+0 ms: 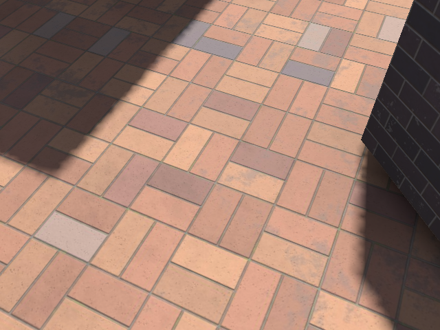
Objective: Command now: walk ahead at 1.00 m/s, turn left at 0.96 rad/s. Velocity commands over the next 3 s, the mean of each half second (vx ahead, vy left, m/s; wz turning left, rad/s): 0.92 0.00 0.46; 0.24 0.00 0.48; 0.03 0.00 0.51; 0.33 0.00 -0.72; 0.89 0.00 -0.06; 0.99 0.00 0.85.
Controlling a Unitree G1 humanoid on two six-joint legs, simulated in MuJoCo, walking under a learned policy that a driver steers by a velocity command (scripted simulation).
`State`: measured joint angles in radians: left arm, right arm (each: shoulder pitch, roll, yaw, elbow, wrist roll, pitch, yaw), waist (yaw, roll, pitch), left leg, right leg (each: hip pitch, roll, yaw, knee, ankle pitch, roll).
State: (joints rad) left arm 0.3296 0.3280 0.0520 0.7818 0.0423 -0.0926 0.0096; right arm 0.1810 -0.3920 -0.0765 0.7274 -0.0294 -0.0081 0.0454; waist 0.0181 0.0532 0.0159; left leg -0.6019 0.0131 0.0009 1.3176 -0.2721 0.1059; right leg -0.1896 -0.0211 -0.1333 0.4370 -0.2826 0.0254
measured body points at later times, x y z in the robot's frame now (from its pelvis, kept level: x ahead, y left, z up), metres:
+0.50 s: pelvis +0.45 +0.05 +0.00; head +0.47 +0.06 +0.45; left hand +0.51 +0.32 -0.12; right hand +0.53 -0.21 -0.13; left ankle +0.37 +0.06 -0.73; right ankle +0.60 -0.08 -0.66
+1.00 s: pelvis +0.66 +0.07 +0.00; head +0.69 +0.09 +0.45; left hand +0.65 +0.36 -0.12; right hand +0.90 -0.11 -0.11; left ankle +0.66 +0.20 -0.69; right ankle +0.76 +0.02 -0.74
